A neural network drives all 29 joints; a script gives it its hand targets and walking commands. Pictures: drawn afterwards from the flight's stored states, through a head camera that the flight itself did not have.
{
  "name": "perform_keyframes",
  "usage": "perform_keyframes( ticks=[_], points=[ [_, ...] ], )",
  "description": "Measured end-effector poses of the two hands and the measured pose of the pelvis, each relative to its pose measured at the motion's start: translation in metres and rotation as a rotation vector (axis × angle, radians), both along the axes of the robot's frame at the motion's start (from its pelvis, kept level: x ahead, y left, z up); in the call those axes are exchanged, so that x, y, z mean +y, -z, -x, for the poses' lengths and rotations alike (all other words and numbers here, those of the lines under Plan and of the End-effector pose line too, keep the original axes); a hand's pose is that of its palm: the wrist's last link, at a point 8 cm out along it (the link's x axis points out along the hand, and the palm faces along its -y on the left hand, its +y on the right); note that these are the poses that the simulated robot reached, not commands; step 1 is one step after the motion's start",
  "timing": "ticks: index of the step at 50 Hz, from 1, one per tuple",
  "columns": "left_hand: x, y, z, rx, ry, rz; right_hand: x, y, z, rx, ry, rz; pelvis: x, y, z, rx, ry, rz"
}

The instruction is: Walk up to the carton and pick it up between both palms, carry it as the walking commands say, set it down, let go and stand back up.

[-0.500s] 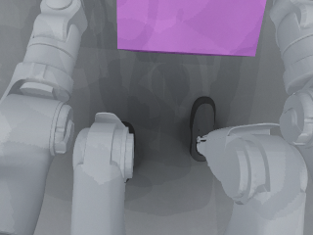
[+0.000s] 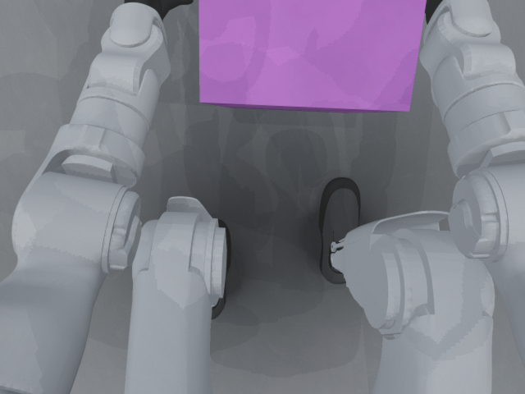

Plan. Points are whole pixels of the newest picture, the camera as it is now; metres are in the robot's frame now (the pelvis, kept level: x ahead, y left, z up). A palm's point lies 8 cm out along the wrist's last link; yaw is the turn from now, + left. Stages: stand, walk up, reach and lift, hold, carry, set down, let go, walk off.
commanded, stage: reach and lift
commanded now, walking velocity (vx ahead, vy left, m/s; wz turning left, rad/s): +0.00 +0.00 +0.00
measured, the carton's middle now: (299, 29) +0.53 -0.04 -0.25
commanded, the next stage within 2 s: none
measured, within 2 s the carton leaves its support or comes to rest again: leaves its support in 0.82 s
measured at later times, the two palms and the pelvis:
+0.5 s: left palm out of the picture +0.55 +0.12 -0.18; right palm out of the picture +0.54 -0.18 -0.18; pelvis +0.00 +0.00 +0.00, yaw +0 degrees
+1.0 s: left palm out of the picture +0.55 +0.12 -0.16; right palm out of the picture +0.55 -0.18 -0.15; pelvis +0.00 +0.00 +0.00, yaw +2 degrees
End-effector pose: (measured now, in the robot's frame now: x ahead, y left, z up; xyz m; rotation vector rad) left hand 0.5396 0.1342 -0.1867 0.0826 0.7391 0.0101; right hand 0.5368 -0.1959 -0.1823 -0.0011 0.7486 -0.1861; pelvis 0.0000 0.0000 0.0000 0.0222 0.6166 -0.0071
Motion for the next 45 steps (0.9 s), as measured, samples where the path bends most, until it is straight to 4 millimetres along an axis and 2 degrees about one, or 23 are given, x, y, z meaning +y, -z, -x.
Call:
perform_keyframes(
  ticks=[5, 10, 19, 34, 41, 45],
  points=[
    [-0.015, -0.002, -0.004, -0.025, 0.019, 0.019, 0.009, -0.002, -0.003, -0.008, 0.006, -0.007, -0.001, -0.001, 0.003, -0.006, 0.002, 0.003],
    [-0.017, -0.004, -0.006, -0.022, 0.017, 0.001, 0.009, 0.000, 0.001, 0.008, 0.013, 0.004, 0.000, -0.003, 0.003, -0.008, 0.004, 0.006],
    [-0.018, -0.005, -0.007, -0.004, 0.004, -0.008, 0.010, 0.000, 0.001, 0.010, 0.009, 0.008, 0.003, -0.003, 0.002, -0.015, -0.002, 0.007],
    [-0.010, -0.001, -0.004, -0.004, -0.038, 0.076, 0.017, -0.008, -0.013, 0.015, -0.029, 0.008, 0.004, 0.015, 0.001, -0.024, -0.025, 0.022],
    [-0.008, -0.003, -0.004, 0.013, -0.024, 0.061, 0.018, -0.009, -0.015, 0.033, -0.046, 0.014, 0.007, 0.012, -0.005, 0.007, -0.038, 0.024],
    [-0.010, -0.008, -0.005, 0.003, -0.032, 0.060, 0.017, -0.016, -0.016, 0.021, -0.049, 0.025, 0.007, 0.008, -0.008, 0.007, -0.046, 0.031]
  ],
)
